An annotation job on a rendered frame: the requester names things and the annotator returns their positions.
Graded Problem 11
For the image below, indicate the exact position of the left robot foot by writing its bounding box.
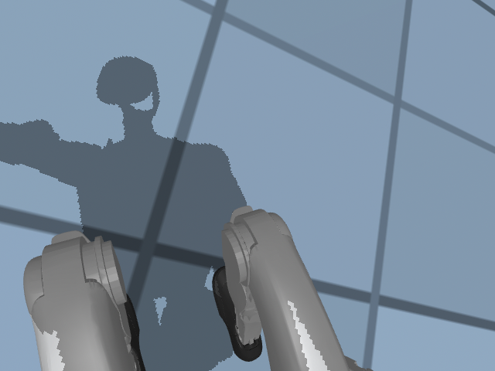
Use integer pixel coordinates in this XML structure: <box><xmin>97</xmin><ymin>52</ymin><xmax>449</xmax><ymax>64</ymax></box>
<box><xmin>124</xmin><ymin>293</ymin><xmax>145</xmax><ymax>371</ymax></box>

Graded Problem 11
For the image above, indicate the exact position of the right robot foot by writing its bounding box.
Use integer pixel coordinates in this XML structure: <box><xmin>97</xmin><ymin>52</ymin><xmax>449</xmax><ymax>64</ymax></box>
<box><xmin>212</xmin><ymin>266</ymin><xmax>262</xmax><ymax>362</ymax></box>

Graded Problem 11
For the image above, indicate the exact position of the right robot hand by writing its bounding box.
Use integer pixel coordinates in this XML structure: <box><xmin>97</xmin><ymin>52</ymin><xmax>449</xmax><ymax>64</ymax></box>
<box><xmin>345</xmin><ymin>356</ymin><xmax>373</xmax><ymax>371</ymax></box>

